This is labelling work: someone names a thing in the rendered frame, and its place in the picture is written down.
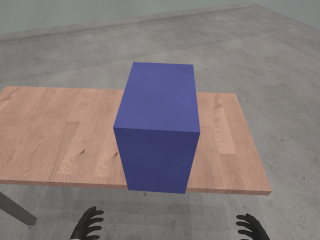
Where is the table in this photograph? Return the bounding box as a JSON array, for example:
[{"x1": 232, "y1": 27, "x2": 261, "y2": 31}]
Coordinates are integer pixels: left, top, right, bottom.
[{"x1": 0, "y1": 86, "x2": 272, "y2": 226}]

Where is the robot left hand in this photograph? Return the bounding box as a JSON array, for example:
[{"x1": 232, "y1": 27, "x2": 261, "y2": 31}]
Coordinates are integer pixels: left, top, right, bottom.
[{"x1": 70, "y1": 206, "x2": 104, "y2": 240}]

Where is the carton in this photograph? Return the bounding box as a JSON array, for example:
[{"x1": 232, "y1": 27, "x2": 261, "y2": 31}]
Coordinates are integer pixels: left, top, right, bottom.
[{"x1": 113, "y1": 62, "x2": 201, "y2": 194}]

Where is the robot right hand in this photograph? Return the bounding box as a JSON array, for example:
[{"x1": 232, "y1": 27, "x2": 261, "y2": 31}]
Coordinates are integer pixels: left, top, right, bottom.
[{"x1": 236, "y1": 213, "x2": 270, "y2": 240}]

